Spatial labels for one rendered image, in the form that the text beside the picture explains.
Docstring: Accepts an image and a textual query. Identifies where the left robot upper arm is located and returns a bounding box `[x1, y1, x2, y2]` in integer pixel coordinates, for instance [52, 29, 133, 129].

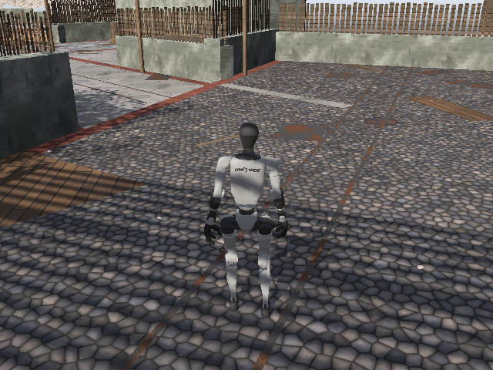
[213, 156, 232, 199]

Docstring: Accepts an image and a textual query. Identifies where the robot left hand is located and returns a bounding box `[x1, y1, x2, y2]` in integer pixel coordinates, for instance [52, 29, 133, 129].
[203, 223, 222, 245]

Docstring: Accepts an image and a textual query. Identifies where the robot right hand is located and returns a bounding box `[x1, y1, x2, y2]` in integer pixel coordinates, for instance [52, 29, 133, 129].
[273, 219, 289, 239]

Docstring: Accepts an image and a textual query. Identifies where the robot right forearm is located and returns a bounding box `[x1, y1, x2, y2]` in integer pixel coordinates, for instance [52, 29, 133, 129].
[273, 188, 287, 222]

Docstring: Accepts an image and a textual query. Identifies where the robot left shin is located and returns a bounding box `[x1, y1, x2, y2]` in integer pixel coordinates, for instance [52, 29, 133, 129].
[225, 253, 237, 301]

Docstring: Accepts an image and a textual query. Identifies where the robot left forearm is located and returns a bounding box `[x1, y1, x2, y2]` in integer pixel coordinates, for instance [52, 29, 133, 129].
[206, 188, 221, 225]

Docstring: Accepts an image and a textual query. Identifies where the right robot foot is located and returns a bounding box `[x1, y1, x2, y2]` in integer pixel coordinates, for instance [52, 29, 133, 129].
[260, 298, 270, 318]

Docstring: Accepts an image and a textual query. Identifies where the right robot upper arm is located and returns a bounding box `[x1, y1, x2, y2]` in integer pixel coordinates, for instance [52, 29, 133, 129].
[264, 156, 282, 199]

